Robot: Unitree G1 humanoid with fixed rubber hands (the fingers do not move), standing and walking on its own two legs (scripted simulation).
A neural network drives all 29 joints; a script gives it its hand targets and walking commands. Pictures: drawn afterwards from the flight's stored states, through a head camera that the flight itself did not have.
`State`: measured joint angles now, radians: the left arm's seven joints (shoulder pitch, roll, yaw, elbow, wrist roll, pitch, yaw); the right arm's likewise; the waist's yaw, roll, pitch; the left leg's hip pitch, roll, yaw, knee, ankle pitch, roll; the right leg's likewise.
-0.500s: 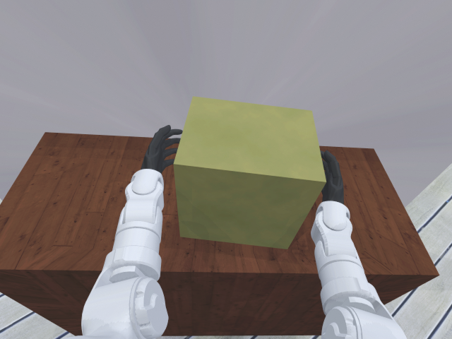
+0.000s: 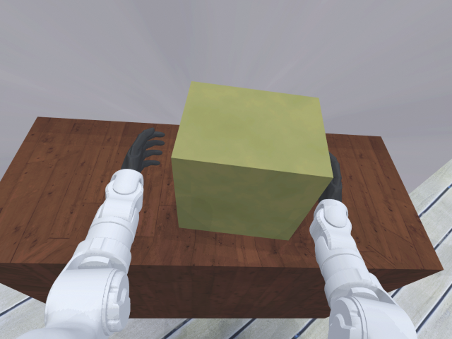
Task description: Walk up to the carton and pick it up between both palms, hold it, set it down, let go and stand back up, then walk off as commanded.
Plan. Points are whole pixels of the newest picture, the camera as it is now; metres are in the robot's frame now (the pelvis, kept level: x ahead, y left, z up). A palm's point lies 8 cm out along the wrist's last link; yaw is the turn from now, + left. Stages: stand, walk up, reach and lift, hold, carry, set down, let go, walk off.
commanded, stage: set down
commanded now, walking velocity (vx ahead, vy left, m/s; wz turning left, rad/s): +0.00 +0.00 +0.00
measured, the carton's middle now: (243, 167) +0.43 -0.03 +0.02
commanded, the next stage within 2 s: none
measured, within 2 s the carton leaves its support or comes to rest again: rests again in 0.10 s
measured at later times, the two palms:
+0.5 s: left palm (131, 182) +0.38 +0.19 +0.02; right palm (320, 204) +0.35 -0.17 +0.01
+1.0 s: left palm (106, 217) +0.30 +0.21 +0.03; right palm (341, 236) +0.28 -0.19 +0.03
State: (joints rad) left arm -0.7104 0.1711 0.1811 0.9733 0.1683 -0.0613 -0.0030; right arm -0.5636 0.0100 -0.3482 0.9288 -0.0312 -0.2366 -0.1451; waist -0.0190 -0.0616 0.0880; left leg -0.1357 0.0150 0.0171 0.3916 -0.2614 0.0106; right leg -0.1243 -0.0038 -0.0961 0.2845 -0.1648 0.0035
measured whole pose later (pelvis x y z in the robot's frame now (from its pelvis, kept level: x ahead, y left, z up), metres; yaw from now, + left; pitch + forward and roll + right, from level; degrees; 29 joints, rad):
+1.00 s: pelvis -0.05 +0.00 -0.01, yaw +0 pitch +3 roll -2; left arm -0.44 0.28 -0.04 0.85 -0.14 -0.13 -0.01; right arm -0.37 -0.06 -0.13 0.78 0.22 -0.14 -0.15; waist -0.02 -0.01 -0.06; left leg -0.30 0.02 0.02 0.48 -0.23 0.01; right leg -0.28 0.00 -0.10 0.35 -0.11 0.00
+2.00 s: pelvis -0.04 -0.01 +0.00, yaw +0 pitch -2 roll -1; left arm 0.24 0.34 -0.02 0.19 -0.21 -0.02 -0.05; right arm 0.36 -0.06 -0.03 -0.03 0.21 0.07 -0.15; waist -0.02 -0.01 -0.03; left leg -0.19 0.02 0.02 0.46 -0.24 0.01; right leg -0.18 0.00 -0.10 0.36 -0.15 -0.01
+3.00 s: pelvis -0.01 -0.01 +0.00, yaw +0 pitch -1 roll -1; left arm 0.35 0.25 0.00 0.25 -0.19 0.03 -0.05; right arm 0.34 -0.06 -0.03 0.37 0.09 -0.17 -0.07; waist -0.02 -0.01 0.03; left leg -0.15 0.02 0.02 0.43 -0.27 0.00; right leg -0.16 0.00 -0.10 0.36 -0.19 -0.01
